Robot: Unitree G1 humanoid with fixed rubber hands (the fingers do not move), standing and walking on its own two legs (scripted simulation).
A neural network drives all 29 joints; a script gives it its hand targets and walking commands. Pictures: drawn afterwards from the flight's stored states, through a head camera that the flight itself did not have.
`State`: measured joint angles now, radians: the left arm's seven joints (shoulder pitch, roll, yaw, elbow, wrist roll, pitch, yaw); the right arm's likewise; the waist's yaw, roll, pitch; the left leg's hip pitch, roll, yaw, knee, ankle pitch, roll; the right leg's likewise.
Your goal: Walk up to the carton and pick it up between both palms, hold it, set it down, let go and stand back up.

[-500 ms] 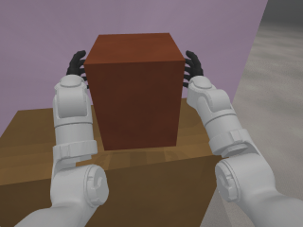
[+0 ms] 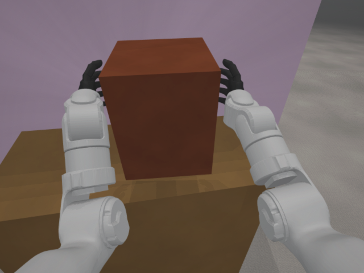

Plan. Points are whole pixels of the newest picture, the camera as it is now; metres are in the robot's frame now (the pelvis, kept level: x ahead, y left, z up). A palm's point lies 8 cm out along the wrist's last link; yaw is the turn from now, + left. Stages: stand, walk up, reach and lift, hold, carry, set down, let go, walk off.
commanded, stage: hold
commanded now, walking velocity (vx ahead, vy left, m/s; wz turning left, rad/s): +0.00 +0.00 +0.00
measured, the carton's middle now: (164, 107) +0.41 +0.01 +0.22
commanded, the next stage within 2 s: none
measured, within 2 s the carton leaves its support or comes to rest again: neither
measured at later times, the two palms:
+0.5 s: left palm (91, 94) +0.36 +0.15 +0.28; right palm (235, 94) +0.36 -0.13 +0.28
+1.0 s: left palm (91, 96) +0.36 +0.15 +0.28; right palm (234, 93) +0.36 -0.13 +0.28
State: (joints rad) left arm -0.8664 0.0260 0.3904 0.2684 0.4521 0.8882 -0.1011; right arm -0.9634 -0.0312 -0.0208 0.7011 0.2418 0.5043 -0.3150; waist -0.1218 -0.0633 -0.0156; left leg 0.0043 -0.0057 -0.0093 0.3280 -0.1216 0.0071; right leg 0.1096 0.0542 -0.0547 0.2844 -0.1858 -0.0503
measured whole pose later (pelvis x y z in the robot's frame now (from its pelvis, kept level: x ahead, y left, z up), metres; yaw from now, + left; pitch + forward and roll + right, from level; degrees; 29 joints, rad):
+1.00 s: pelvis +0.00 +0.00 +0.00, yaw +0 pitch -12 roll +0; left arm -0.87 0.02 0.38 0.24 0.46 0.91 -0.10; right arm -0.97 -0.04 -0.01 0.69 0.25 0.51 -0.31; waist -0.12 -0.07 -0.01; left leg 0.01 -0.01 -0.01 0.33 -0.13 0.01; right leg 0.12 0.05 -0.05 0.29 -0.19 -0.05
